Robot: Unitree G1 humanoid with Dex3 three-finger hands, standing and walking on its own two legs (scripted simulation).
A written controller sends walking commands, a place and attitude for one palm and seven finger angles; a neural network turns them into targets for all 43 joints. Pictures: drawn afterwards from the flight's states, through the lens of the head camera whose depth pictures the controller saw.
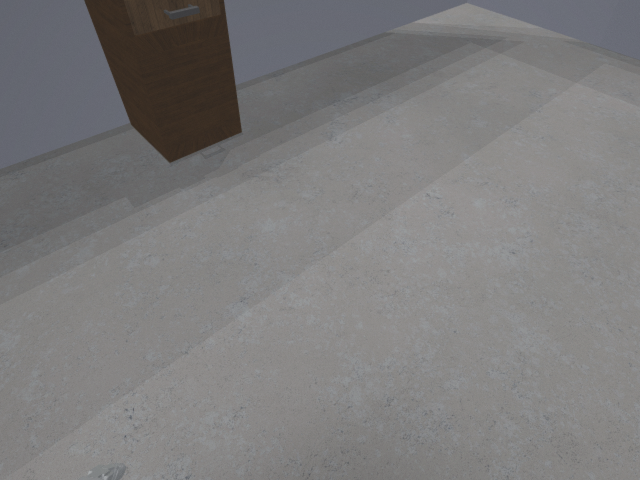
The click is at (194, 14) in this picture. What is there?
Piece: drawer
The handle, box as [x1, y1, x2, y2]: [164, 4, 199, 19]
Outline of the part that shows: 197,6 188,4 187,8 169,12 164,10 164,12 168,14 169,17 172,19 199,12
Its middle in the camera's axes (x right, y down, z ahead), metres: -0.56 -0.92 +1.55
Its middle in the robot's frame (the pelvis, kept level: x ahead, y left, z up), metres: +1.75 +0.64 -0.10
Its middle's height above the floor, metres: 0.67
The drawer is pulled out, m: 0.00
